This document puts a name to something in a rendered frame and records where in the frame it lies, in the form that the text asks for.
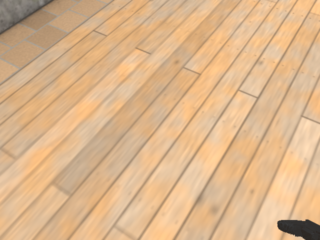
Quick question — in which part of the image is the right robot hand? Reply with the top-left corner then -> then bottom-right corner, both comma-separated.
277,219 -> 320,240

